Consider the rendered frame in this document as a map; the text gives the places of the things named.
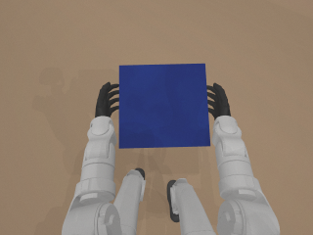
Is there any left robot upper arm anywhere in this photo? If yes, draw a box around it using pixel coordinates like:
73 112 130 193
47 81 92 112
62 202 122 235

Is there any robot left forearm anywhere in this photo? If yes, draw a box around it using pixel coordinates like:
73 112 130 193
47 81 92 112
62 116 117 235

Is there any robot right foot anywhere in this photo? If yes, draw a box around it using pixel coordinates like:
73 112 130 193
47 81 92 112
166 180 180 222

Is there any robot right forearm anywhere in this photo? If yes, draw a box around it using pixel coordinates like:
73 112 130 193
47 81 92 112
211 116 280 231

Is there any robot left hand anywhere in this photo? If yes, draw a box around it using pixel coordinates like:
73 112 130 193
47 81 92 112
95 82 119 118

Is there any right robot upper arm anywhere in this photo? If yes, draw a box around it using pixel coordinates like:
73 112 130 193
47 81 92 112
216 198 280 235

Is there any right robot thigh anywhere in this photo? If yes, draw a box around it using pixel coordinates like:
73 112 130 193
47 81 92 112
170 183 216 235

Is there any carton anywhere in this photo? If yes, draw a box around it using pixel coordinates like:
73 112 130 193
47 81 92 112
118 63 210 149

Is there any robot right hand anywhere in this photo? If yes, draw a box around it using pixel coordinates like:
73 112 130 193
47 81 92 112
206 82 231 120

